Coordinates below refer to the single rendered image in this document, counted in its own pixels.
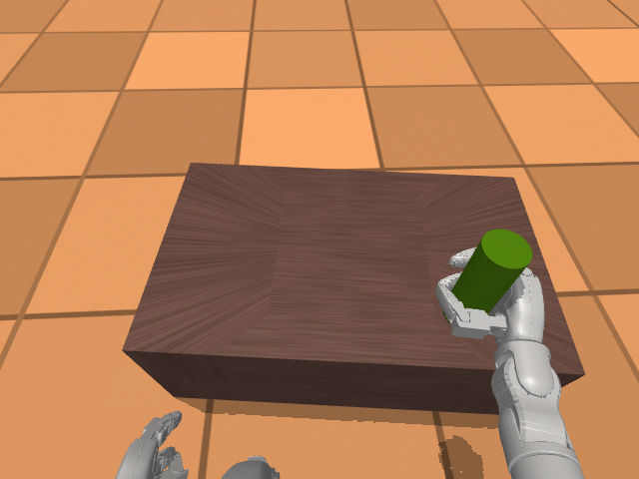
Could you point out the left robot hand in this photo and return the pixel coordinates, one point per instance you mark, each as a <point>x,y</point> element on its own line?
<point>143,459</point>

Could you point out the right robot hand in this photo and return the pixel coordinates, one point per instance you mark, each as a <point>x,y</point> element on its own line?
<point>519,314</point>

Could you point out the right robot arm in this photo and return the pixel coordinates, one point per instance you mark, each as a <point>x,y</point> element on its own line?
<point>532,431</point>

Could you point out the can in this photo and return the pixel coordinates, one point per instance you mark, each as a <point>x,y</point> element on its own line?
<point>499,259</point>

